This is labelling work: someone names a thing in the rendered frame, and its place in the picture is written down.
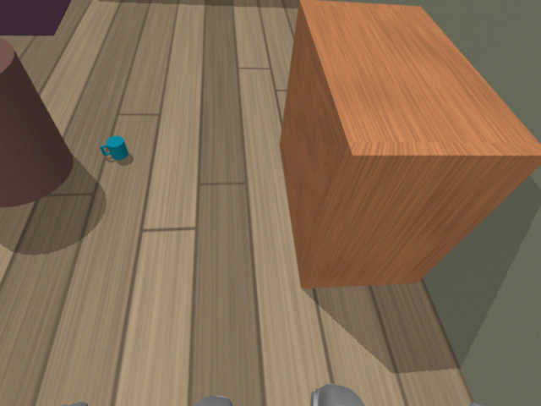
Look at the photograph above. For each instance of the mug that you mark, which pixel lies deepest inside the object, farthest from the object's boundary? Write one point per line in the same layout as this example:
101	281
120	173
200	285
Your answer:
117	148

